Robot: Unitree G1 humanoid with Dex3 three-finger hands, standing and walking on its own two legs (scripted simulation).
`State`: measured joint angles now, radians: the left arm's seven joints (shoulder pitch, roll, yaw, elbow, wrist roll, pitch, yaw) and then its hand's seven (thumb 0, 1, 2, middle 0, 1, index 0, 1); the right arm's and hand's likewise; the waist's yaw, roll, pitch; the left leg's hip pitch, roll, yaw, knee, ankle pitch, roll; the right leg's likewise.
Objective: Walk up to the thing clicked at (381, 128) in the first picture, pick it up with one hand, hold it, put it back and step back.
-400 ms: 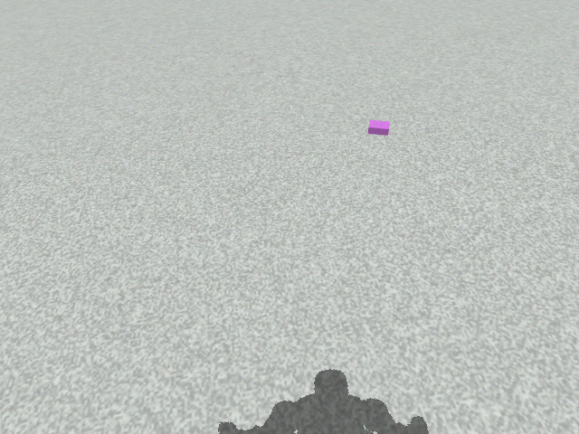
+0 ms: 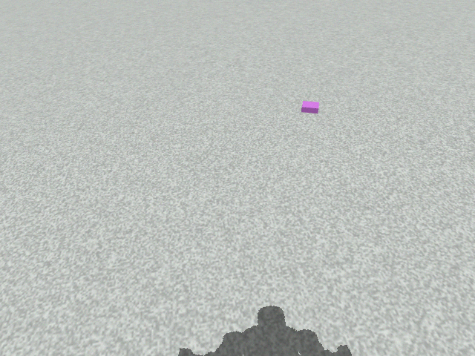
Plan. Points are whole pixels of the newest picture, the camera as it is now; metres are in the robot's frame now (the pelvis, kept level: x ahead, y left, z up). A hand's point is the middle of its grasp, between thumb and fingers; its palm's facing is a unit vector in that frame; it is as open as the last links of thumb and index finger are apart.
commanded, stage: stand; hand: left
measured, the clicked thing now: (310, 107) +1.90 -0.51 -0.76
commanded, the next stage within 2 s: walk up in 0.72 s
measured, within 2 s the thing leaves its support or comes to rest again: neither
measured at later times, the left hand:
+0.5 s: hand out of the picture +0.07 +0.25 -0.16, palm faces -0.03 -0.94 -0.34, open 7.4 cm
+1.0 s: hand out of the picture +0.17 +0.24 -0.13, palm faces -0.14 -0.91 -0.39, open 7.4 cm
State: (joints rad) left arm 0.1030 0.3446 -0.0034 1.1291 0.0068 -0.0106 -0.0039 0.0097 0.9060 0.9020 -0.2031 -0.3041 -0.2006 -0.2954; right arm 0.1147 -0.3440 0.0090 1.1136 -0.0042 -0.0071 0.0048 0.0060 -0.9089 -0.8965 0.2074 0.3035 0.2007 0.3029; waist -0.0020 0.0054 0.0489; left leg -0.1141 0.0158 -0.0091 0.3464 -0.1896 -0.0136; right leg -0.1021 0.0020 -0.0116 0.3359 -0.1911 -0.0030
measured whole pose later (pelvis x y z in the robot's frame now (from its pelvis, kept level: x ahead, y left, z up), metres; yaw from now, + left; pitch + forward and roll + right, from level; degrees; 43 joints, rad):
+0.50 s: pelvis +0.00 +0.00 +0.00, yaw +0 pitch -2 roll +0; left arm 0.12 0.35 -0.01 1.13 0.01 -0.01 0.00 0.01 0.91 0.90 -0.20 -0.30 -0.20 -0.30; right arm 0.12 -0.35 0.01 1.12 -0.01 -0.01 0.01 0.01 -0.91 -0.90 0.21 0.30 0.20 0.30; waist 0.00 0.01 0.05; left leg -0.12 0.01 -0.01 0.34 -0.19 -0.01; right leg -0.10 0.00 -0.01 0.33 -0.19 0.00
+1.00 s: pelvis +0.06 -0.05 -0.01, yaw -7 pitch -2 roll +2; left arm 0.20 0.47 0.09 1.01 0.04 0.01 -0.14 0.01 0.91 0.90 -0.20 -0.30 -0.20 -0.30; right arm 0.26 -0.46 -0.10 1.02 -0.05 -0.07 0.04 0.01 -0.90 -0.90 0.21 0.30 0.21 0.30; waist -0.01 -0.01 0.01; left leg -0.01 0.09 0.11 0.38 -0.34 -0.02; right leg -0.44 -0.12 0.01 0.71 -0.31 0.00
